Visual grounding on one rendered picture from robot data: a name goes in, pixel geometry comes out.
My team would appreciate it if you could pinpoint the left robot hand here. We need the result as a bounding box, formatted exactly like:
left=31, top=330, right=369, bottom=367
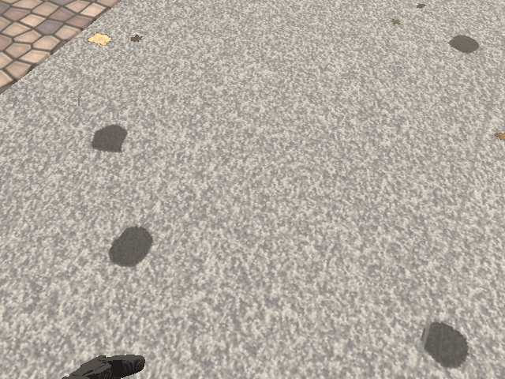
left=62, top=355, right=145, bottom=379

